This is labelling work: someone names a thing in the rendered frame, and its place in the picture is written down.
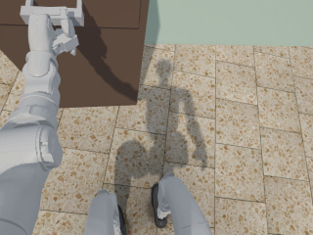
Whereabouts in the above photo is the cabinet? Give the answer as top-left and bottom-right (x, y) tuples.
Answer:
(0, 0), (150, 109)

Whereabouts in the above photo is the right robot shin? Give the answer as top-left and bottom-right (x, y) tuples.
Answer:
(157, 171), (175, 218)

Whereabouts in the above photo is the robot left upper arm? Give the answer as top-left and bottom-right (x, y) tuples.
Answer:
(0, 124), (63, 235)

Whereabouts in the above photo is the left robot forearm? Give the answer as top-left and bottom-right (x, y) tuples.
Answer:
(0, 50), (61, 132)

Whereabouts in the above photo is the left robot hand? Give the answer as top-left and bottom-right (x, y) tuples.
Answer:
(27, 6), (79, 59)

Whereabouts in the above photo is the handle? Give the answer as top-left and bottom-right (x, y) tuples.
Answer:
(20, 0), (84, 26)

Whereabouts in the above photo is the drawer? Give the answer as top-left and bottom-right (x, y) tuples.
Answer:
(0, 0), (141, 28)

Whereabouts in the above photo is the right robot foot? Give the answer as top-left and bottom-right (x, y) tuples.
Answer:
(151, 184), (167, 229)

